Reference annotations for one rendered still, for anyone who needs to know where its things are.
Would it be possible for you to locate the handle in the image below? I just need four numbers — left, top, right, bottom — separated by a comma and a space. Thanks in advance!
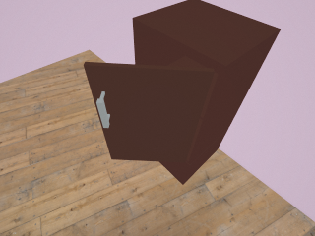
96, 91, 110, 128

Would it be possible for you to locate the cupboard door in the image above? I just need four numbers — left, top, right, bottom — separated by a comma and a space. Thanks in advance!
84, 62, 215, 163

